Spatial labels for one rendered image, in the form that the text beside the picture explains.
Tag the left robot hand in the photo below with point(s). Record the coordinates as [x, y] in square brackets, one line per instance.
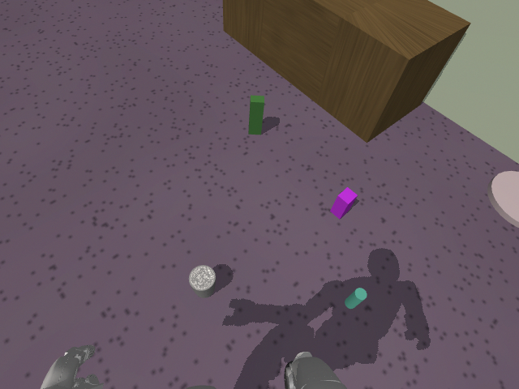
[64, 370]

